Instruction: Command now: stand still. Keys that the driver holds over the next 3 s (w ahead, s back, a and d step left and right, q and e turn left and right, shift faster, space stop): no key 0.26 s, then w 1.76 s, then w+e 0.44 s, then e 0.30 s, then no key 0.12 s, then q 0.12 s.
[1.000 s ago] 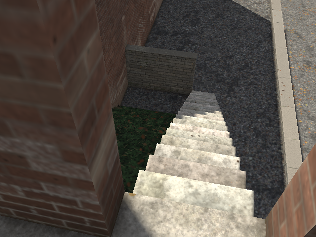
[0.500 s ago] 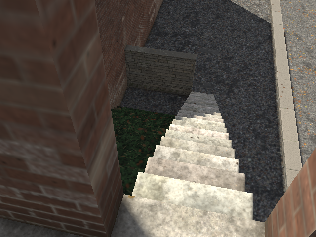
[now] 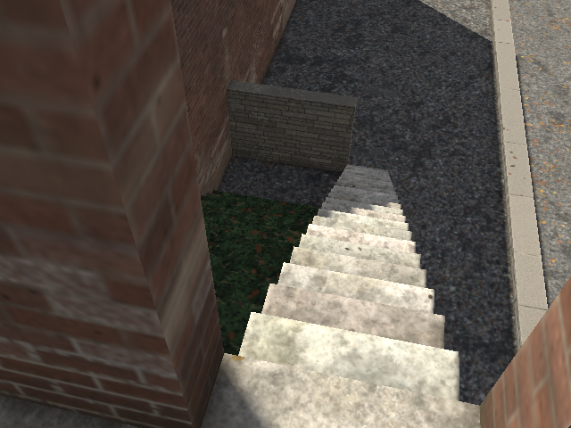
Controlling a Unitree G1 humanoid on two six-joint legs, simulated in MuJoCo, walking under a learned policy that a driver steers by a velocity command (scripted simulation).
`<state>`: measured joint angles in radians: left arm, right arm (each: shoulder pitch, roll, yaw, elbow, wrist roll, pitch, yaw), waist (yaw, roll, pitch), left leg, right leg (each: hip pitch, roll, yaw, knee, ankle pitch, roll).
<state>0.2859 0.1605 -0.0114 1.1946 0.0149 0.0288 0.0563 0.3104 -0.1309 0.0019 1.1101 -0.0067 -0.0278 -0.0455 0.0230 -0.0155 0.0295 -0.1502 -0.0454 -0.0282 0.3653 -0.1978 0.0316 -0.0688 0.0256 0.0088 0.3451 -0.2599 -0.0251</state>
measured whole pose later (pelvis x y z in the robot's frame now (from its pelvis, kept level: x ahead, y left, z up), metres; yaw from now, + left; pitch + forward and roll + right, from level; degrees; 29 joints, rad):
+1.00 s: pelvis +0.20 -0.07 -0.01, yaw -1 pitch +0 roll +2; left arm 0.56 0.12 -0.02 1.13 0.02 -0.09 0.04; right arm 0.09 -0.14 -0.03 0.97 -0.01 -0.03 0.01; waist 0.05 0.00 0.08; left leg -0.63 -0.01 0.12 0.83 -0.15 0.08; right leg 0.11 0.06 -0.06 0.27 -0.39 -0.10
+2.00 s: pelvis +0.63 -0.08 -0.08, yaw -1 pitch -1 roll -1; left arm 0.58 0.22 0.04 0.96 0.00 -0.10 0.02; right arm 0.07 -0.28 -0.07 0.89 -0.01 0.00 0.03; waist 0.09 0.05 0.02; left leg -0.61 0.05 -0.03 0.72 0.36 0.00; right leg -0.14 0.01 -0.02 0.91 -0.75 -0.01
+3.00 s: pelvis +0.96 -0.19 -0.43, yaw -23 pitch -4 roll +2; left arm 0.32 0.14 -0.08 0.91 0.02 0.03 0.01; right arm 0.14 -0.23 -0.01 0.87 -0.01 0.09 -0.05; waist 0.02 0.06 0.00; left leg -0.80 -0.05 -0.08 1.40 -0.11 -0.06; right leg -0.35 0.16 0.03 0.80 -0.38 -0.14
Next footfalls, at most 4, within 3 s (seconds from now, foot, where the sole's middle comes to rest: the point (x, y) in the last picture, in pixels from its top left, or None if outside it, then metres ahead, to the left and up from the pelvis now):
0.66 right None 0.09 -0.12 -0.78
1.10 left None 0.41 -0.02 -0.78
1.54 right None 0.52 -0.20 -0.78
2.10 left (284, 353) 0.80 0.04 -0.98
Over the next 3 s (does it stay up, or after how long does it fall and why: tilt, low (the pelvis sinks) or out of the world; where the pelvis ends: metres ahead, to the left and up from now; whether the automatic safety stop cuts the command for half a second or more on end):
stays up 0.96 -0.19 -0.43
